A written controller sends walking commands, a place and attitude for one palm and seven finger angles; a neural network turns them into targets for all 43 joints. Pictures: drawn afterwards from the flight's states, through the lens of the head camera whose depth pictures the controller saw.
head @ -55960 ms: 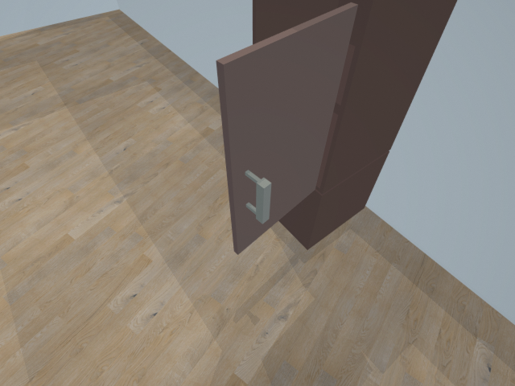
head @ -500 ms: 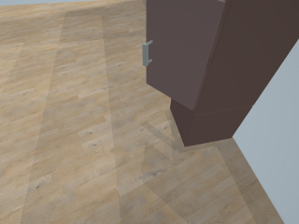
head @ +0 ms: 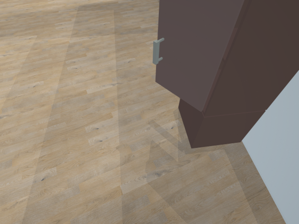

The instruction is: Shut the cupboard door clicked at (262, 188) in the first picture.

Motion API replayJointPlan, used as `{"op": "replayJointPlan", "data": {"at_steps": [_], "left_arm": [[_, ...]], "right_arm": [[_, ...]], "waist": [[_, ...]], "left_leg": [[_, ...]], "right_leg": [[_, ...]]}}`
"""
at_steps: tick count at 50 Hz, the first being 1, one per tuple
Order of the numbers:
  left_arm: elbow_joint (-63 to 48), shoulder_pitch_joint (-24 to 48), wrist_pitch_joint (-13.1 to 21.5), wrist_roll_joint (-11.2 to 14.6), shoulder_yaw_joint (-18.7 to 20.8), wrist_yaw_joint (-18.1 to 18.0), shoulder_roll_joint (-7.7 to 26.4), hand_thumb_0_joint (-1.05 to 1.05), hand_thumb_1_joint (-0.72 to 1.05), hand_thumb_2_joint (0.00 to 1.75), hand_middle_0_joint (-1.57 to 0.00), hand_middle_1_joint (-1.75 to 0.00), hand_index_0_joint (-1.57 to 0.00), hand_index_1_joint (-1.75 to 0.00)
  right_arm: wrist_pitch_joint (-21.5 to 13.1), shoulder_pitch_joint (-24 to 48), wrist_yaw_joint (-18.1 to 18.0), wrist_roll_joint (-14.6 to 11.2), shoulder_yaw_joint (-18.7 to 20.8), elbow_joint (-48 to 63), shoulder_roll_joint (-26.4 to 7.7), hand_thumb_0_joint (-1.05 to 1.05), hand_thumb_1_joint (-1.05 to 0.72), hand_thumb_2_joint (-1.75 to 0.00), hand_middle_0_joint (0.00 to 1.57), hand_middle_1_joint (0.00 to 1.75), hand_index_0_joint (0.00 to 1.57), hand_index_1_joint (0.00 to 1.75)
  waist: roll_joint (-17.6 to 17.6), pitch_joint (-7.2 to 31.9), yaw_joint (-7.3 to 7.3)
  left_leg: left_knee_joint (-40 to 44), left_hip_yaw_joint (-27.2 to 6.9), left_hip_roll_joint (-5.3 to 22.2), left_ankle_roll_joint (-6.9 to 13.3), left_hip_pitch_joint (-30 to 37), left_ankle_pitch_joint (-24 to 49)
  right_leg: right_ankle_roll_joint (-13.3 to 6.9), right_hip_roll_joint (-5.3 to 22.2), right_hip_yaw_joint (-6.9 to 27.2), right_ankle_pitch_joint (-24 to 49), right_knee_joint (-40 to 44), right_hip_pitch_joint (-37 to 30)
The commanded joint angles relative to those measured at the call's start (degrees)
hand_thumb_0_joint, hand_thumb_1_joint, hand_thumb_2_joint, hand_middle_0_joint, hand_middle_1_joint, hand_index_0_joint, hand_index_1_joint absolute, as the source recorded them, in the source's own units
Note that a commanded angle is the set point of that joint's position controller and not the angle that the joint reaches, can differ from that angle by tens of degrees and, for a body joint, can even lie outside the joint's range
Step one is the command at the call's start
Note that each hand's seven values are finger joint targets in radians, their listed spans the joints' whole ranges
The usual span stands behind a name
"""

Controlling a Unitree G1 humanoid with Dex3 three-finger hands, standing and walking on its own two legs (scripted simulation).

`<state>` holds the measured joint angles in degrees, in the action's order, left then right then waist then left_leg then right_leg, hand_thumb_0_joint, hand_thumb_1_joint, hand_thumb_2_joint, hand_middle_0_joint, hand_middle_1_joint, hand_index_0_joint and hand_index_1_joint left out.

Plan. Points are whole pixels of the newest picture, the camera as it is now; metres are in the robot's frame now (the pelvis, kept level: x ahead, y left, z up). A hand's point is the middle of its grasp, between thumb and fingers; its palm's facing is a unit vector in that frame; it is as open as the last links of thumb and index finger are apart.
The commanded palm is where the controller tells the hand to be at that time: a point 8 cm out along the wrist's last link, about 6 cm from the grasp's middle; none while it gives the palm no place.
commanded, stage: walk to a spot facing it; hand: left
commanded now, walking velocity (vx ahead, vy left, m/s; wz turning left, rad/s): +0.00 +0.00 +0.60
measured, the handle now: (158, 51) +0.95 -0.01 -0.08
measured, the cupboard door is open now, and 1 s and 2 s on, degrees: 37 37 37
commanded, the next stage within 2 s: none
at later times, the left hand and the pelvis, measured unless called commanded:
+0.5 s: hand out of the picture +0.06 +0.26 -0.15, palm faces +0.27 -0.93 -0.27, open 7.4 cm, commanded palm none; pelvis +0.00 +0.02 +0.01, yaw +17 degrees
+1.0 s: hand out of the picture -0.08 +0.17 -0.16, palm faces +0.63 -0.73 -0.26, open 7.4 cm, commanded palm none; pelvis +0.01 -0.01 +0.00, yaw +39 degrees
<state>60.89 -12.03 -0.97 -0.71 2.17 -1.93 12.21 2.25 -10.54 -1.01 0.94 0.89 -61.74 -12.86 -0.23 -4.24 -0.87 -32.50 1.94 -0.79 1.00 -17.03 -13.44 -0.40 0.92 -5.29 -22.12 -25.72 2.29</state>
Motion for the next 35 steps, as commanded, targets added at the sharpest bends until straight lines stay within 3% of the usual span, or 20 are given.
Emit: {"op": "replayJointPlan", "data": {"at_steps": [1,4,6,7,8,9,10,11,12,13,16,18,23,27,30,31,32,33,34,35], "left_arm": [[-3.3,-6.0,0.3,-1.2,3.2,-0.9,11.2,0.00,0.90,0.90,-0.20,-0.30,-0.20,-0.30],[-6.5,-0.7,0.5,-1.4,4.0,-0.9,12.3,0.00,0.90,0.90,-0.20,-0.30,-0.20,-0.30],[-7.8,0.2,0.5,-0.7,4.1,-0.5,12.8,0.00,0.90,0.90,-0.20,-0.30,-0.20,-0.30],[-8.3,-0.5,0.3,-0.3,3.9,-0.2,11.3,0.00,0.90,0.90,-0.20,-0.30,-0.20,-0.30],[-10.0,-1.8,0.0,0.6,3.1,0.1,7.2,0.00,0.90,0.90,-0.20,-0.30,-0.20,-0.30],[-11.5,0.2,-0.7,0.2,2.8,-0.3,7.2,0.00,0.90,0.90,-0.20,-0.30,-0.20,-0.30],[-12.2,-0.3,-0.8,-0.1,3.1,-0.2,7.5,0.00,0.90,0.90,-0.20,-0.30,-0.20,-0.30],[-11.9,2.5,-1.0,-0.4,3.4,0.0,7.2,0.00,0.90,0.90,-0.20,-0.30,-0.20,-0.30],[-11.6,3.4,-1.0,-0.7,3.5,0.4,7.7,0.00,0.90,0.90,-0.20,-0.30,-0.20,-0.30],[-11.5,3.5,-0.9,-0.8,3.7,0.6,7.1,0.00,0.90,0.90,-0.20,-0.30,-0.20,-0.30],[-11.4,1.7,-0.4,-0.8,3.4,0.8,5.5,0.00,0.90,0.90,-0.20,-0.30,-0.20,-0.30],[-11.9,1.5,-0.4,-0.8,3.4,0.9,5.7,0.00,0.90,0.90,-0.20,-0.30,-0.20,-0.30],[-14.1,4.4,-0.6,-0.8,3.1,0.7,5.9,0.00,0.90,0.90,-0.20,-0.30,-0.20,-0.30],[-14.7,3.0,-0.5,-0.5,2.9,0.4,6.5,0.00,0.90,0.90,-0.20,-0.30,-0.20,-0.30],[-13.3,-3.2,-0.4,-0.2,3.6,0.2,7.6,0.00,0.90,0.90,-0.20,-0.30,-0.20,-0.30],[-13.0,-5.6,0.0,-0.6,4.3,-0.1,10.1,0.00,0.90,0.90,-0.20,-0.30,-0.20,-0.30],[-14.0,-5.2,0.5,-1.7,5.3,-0.4,15.6,0.00,0.90,0.90,-0.20,-0.30,-0.20,-0.30],[-15.2,0.2,0.2,-1.4,4.3,-0.7,15.0,0.00,0.90,0.90,-0.20,-0.30,-0.20,-0.30],[-16.5,5.8,0.2,-1.1,3.4,-0.7,12.4,0.00,0.90,0.90,-0.20,-0.30,-0.20,-0.30],[-17.0,7.6,0.8,-0.9,3.2,-0.6,9.7,0.00,0.90,0.90,-0.20,-0.30,-0.20,-0.30]], "right_arm": [[0.2,3.2,0.1,0.1,2.7,6.8,-5.4,0.00,-0.90,-0.90,0.20,0.30,0.20,0.30],[0.4,1.9,0.9,-0.3,2.9,8.5,-4.9,0.00,-0.90,-0.90,0.20,0.30,0.20,0.30],[0.1,-4.9,1.3,0.2,3.0,7.4,-5.0,0.00,-0.90,-0.90,0.20,0.30,0.20,0.30],[-0.3,-9.9,1.4,0.5,3.6,6.5,-7.4,0.00,-0.90,-0.90,0.20,0.30,0.20,0.30],[-1.0,-13.5,1.0,0.9,5.0,6.4,-13.5,0.00,-0.90,-0.90,0.20,0.30,0.20,0.30],[-0.7,-14.4,0.5,0.2,5.2,6.0,-14.9,0.00,-0.90,-0.90,0.20,0.30,0.20,0.30],[-0.5,-10.7,0.6,0.5,5.4,7.1,-15.1,0.00,-0.90,-0.90,0.20,0.30,0.20,0.30],[-0.8,-7.9,0.4,0.7,5.1,8.9,-13.0,0.00,-0.90,-0.90,0.20,0.30,0.20,0.30],[-0.9,-5.5,0.1,1.0,4.5,9.8,-11.7,0.00,-0.90,-0.90,0.20,0.30,0.20,0.30],[-1.1,-4.6,-0.1,1.1,4.3,10.1,-11.2,0.00,-0.90,-0.90,0.20,0.30,0.20,0.30],[-1.6,-5.0,-0.4,0.9,4.5,10.3,-11.1,0.00,-0.90,-0.90,0.20,0.30,0.20,0.30],[-1.6,-5.4,-0.3,0.8,4.7,10.4,-11.3,0.00,-0.90,-0.90,0.20,0.30,0.20,0.30],[-0.9,-5.6,0.1,0.9,5.5,10.7,-11.2,0.00,-0.90,-0.90,0.20,0.30,0.20,0.30],[-0.2,-3.9,0.4,1.0,6.1,11.8,-11.8,0.00,-0.90,-0.90,0.20,0.30,0.20,0.30],[0.3,-0.3,0.6,0.5,6.5,13.5,-10.8,0.00,-0.90,-0.90,0.20,0.30,0.20,0.30],[0.6,0.3,0.9,0.0,6.3,14.0,-8.8,0.00,-0.90,-0.90,0.20,0.30,0.20,0.30],[0.4,-0.8,1.1,-0.5,6.1,14.6,-5.3,0.00,-0.90,-0.90,0.20,0.30,0.20,0.30],[0.4,-0.2,1.2,0.4,6.5,14.6,-6.9,0.00,-0.90,-0.90,0.20,0.30,0.20,0.30],[0.8,-2.5,1.7,0.9,6.6,14.1,-7.3,0.00,-0.90,-0.90,0.20,0.30,0.20,0.30],[1.3,-3.7,1.9,1.1,6.5,13.1,-6.3,0.00,-0.90,-0.90,0.20,0.30,0.20,0.30]], "waist": [[10.8,-1.1,2.80],[8.4,-3.6,-0.09],[6.3,0.3,-3.03],[-1.7,3.3,-4.83],[-20.3,5.7,-5.04],[-16.4,8.6,-4.94],[-10.8,7.0,-3.27],[-10.1,4.6,-3.22],[-7.3,3.0,-2.04],[-5.7,1.9,-1.64],[-2.0,6.2,-0.69],[-3.0,8.9,-0.67],[-8.2,8.1,-1.41],[-10.0,7.7,-0.62],[-9.4,8.2,2.39],[-3.4,7.9,3.60],[12.9,7.3,3.56],[12.7,2.7,1.93],[7.8,1.2,-1.44],[8.0,1.4,-2.65]], "left_leg": [[-22.2,-0.7,2.4,-1.6,-12.9,-17.0],[-15.0,0.0,4.7,-1.9,-10.0,-16.0],[-3.8,4.0,1.5,-1.4,0.6,-0.9],[3.5,-2.0,4.0,0.8,9.4,14.0],[10.0,-26.5,19.5,9.5,13.7,36.7],[14.0,-31.9,23.5,12.8,10.6,31.7],[16.3,-29.2,23.3,13.0,5.7,8.1],[18.4,-29.5,19.5,10.6,0.7,-4.3],[18.6,-28.5,17.4,9.4,-1.6,-7.9],[18.8,-27.1,16.5,8.7,-2.7,-6.8],[16.5,-23.8,13.9,8.6,3.5,2.2],[16.2,-23.5,12.9,8.3,6.0,3.9],[15.6,-26.0,11.7,8.6,6.0,4.6],[14.2,-28.6,9.9,7.9,2.7,6.2],[12.2,-27.0,5.9,4.7,-6.7,-0.4],[6.4,-23.0,1.9,1.7,-13.5,-7.2],[-10.1,-12.0,-5.8,-3.1,-22.0,-15.4],[-26.4,-8.1,-4.9,-3.4,-20.6,-18.9],[-33.9,-9.3,-2.5,-2.9,-18.0,-15.3],[-37.7,-8.2,-1.8,-3.4,-18.0,-11.9]], "right_leg": [[-11.4,21.9,9.6,48.5,3.0,-2.3],[-9.1,20.5,3.6,47.4,-1.1,1.5],[-4.2,15.8,-2.3,45.1,-11.5,4.7],[-0.8,12.4,-4.3,34.3,-22.9,11.7],[3.6,3.0,-4.2,-7.5,-38.4,24.5],[2.2,2.1,4.8,-17.1,-43.2,24.3],[1.7,4.1,6.1,-14.9,-43.5,23.8],[1.6,4.5,6.5,-10.5,-42.9,25.4],[1.8,4.6,7.4,-6.5,-42.4,25.8],[2.2,4.4,7.5,-4.0,-41.3,26.3],[3.0,3.0,7.0,-1.1,-36.1,27.1],[3.4,2.3,6.9,0.1,-34.7,27.3],[4.0,0.7,6.9,-1.3,-27.3,26.6],[3.3,-1.6,6.5,-2.1,-16.8,19.2],[2.4,-2.6,5.3,4.2,-3.4,5.5],[0.6,2.5,9.7,2.8,5.7,-0.7],[-5.2,18.3,28.8,-6.4,15.1,-2.5],[-8.8,26.8,32.0,-3.1,16.4,9.4],[-9.1,23.6,24.4,-0.2,14.8,15.1],[-8.1,19.1,20.5,6.2,12.5,14.4]]}}
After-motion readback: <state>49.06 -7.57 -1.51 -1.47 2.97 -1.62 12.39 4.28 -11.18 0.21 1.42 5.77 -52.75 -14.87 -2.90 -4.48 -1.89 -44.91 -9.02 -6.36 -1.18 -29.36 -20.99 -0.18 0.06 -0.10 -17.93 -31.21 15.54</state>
